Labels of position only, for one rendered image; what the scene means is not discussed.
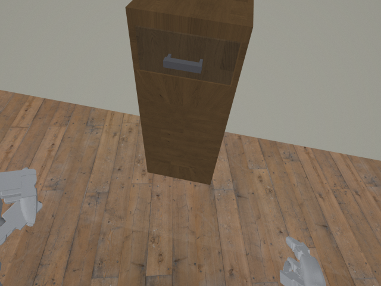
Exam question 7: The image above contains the cabinet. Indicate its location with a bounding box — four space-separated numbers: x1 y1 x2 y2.
126 0 254 185

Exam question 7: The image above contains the drawer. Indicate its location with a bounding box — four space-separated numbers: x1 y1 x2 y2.
135 26 241 85

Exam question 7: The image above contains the robot right hand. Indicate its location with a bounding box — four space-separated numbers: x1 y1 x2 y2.
280 237 326 286

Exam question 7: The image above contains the handle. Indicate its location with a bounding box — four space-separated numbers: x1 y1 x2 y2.
163 54 203 74

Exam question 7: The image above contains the robot left hand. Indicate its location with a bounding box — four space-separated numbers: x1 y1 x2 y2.
0 167 42 245

